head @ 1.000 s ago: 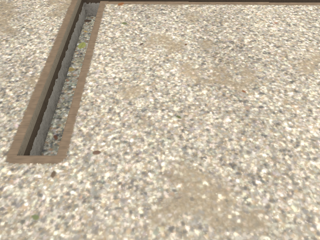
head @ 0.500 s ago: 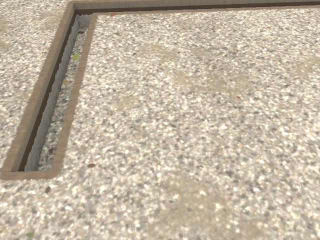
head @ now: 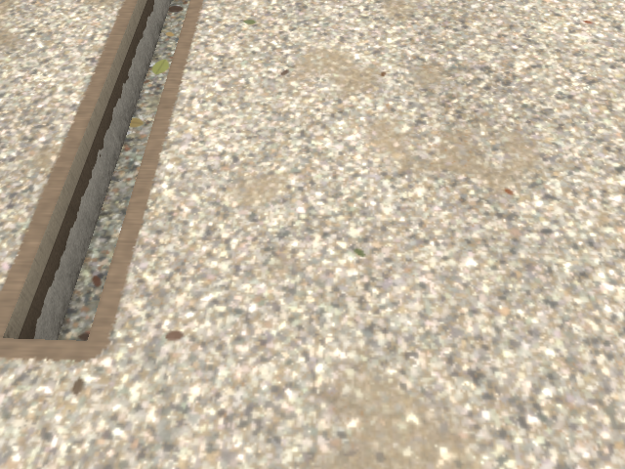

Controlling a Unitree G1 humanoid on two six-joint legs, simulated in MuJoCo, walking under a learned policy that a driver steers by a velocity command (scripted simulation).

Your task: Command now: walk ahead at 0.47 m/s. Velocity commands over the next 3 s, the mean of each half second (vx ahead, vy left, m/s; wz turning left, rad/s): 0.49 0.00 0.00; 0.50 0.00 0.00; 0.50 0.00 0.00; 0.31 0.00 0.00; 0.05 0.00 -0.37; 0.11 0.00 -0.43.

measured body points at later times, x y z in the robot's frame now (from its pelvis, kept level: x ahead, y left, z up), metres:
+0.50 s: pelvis +0.29 +0.00 +0.01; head +0.32 +0.00 +0.46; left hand +0.47 +0.21 -0.11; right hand +0.18 -0.22 -0.13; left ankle +0.15 +0.07 -0.72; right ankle +0.45 -0.11 -0.69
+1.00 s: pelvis +0.57 -0.02 +0.02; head +0.59 -0.02 +0.47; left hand +0.48 +0.21 -0.13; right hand +0.73 -0.24 -0.11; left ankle +0.73 +0.12 -0.68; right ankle +0.47 -0.09 -0.72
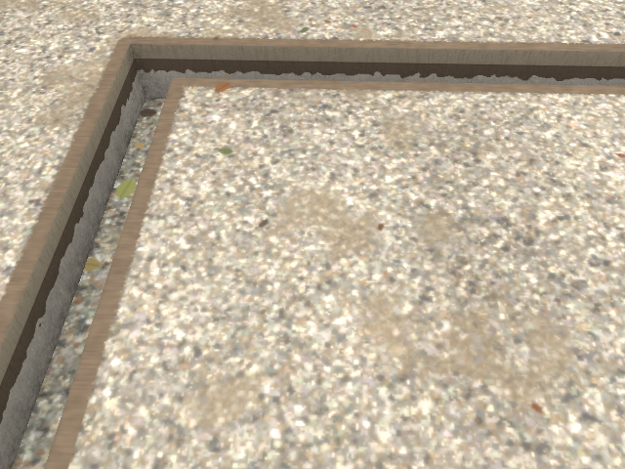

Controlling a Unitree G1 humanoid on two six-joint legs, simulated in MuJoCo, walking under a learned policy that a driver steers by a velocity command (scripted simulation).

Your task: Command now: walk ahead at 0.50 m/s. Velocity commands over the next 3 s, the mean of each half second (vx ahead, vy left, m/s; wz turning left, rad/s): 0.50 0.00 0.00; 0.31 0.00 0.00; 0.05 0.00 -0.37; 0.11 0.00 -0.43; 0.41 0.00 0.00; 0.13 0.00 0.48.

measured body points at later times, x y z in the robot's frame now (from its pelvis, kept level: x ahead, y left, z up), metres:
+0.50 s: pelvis +0.27 +0.04 +0.00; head +0.30 +0.05 +0.45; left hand +0.42 +0.27 -0.13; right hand +0.21 -0.19 -0.14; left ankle +0.20 +0.10 -0.74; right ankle +0.43 -0.11 -0.69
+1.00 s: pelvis +0.48 -0.01 +0.00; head +0.50 -0.02 +0.45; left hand +0.48 +0.22 -0.15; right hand +0.54 -0.24 -0.16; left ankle +0.53 +0.13 -0.71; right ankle +0.51 -0.07 -0.74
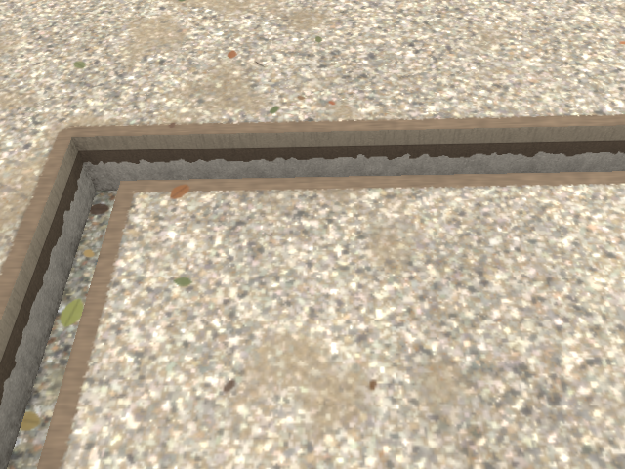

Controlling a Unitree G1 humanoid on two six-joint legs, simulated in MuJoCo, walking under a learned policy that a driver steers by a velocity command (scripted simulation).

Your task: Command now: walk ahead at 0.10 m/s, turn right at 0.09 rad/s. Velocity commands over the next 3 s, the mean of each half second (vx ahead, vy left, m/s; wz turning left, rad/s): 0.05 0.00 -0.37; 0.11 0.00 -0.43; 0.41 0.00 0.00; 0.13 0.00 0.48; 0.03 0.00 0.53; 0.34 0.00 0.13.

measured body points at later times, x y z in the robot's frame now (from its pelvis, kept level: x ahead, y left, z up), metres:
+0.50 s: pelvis +0.00 -0.02 -0.02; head +0.02 -0.05 +0.43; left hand +0.14 +0.22 -0.14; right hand +0.01 -0.30 -0.16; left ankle +0.03 +0.12 -0.71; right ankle -0.02 -0.09 -0.74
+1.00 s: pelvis +0.02 -0.01 -0.01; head +0.03 -0.01 +0.44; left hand +0.19 +0.20 -0.14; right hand +0.00 -0.30 -0.12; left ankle +0.04 +0.08 -0.75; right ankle -0.02 -0.10 -0.74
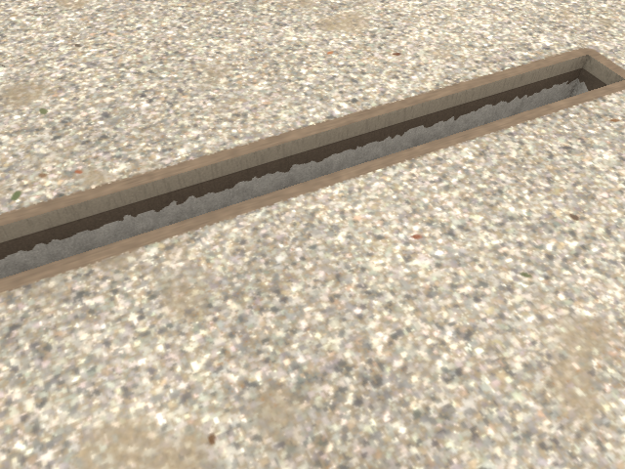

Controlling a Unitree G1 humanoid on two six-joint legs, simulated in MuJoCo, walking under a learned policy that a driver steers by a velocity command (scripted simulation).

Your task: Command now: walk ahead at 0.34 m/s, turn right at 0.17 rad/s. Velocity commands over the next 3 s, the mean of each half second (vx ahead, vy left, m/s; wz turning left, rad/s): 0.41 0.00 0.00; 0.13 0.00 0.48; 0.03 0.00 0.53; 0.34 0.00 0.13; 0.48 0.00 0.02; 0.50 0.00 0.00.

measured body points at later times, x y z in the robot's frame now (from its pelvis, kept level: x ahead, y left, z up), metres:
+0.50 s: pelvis +0.20 -0.05 -0.01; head +0.24 -0.05 +0.44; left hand +0.39 +0.20 -0.11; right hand +0.17 -0.30 -0.15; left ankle +0.03 +0.08 -0.67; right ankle +0.28 -0.13 -0.74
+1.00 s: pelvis +0.32 -0.03 -0.01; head +0.35 +0.01 +0.43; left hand +0.31 +0.25 -0.15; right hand +0.54 -0.23 -0.11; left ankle +0.35 +0.06 -0.74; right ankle +0.29 -0.15 -0.67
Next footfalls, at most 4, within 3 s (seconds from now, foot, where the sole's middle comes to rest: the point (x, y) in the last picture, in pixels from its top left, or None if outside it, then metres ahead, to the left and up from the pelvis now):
0.42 right None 0.32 -0.13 -0.78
0.92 left None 0.39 0.07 -0.78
1.38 right None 0.43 -0.12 -0.78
1.80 left None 0.36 0.10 -0.78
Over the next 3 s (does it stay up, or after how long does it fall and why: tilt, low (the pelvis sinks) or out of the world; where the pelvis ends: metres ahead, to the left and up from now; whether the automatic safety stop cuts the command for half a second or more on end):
stays up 0.86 0.38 0.00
